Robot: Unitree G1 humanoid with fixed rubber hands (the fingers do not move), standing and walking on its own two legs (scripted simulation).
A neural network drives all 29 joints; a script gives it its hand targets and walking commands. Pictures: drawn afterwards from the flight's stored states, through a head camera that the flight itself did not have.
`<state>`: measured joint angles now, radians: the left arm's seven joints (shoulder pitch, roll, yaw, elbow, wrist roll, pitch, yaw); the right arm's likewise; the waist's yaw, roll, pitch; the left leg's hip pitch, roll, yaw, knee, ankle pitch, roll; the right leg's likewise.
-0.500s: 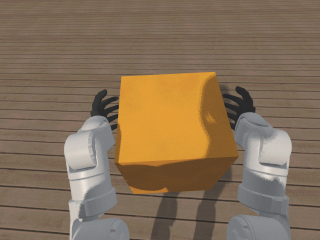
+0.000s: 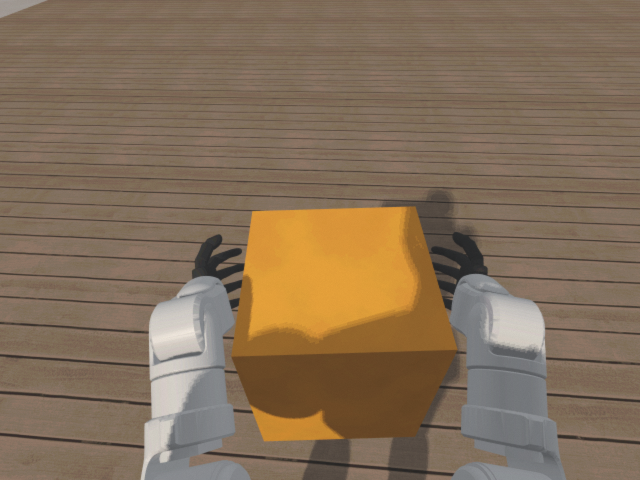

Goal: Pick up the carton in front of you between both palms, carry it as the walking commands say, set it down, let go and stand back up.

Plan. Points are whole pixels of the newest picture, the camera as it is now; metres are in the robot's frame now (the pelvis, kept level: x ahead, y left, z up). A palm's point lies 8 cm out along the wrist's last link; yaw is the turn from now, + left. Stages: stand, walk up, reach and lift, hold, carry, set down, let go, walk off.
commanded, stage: carry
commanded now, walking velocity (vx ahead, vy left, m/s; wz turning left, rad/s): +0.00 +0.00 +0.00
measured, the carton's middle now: (336, 328) +0.33 +0.00 +0.03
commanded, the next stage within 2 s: none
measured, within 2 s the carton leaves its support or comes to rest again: neither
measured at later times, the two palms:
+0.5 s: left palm (217, 284) +0.33 +0.15 +0.12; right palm (474, 281) +0.33 -0.16 +0.12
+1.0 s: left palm (202, 244) +0.38 +0.17 +0.14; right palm (454, 237) +0.37 -0.14 +0.15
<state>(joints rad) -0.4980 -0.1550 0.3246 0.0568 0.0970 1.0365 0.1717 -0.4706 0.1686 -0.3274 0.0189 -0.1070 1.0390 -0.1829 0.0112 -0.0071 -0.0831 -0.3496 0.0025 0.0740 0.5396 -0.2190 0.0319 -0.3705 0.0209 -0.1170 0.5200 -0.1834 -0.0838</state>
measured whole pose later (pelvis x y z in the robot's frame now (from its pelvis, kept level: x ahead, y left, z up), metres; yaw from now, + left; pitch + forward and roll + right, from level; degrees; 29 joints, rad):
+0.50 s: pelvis +0.02 -0.01 +0.00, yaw +0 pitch +1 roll +0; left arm -0.46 -0.15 0.30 0.04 0.10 1.02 0.17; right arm -0.44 0.16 -0.29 0.01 -0.10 1.03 -0.19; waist 0.01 0.00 -0.10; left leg -0.30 0.02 0.07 0.51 -0.23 0.02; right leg -0.32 0.04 -0.12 0.49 -0.19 -0.09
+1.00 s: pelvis +0.05 +0.02 +0.00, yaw +0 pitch +4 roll -1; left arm -0.51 -0.12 0.25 -0.05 0.03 1.05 0.23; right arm -0.49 0.12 -0.29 -0.06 -0.02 1.04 -0.22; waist 0.01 -0.02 -0.15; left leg -0.33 -0.01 0.06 0.57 -0.33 0.11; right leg -0.36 0.02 -0.11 0.57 -0.28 -0.10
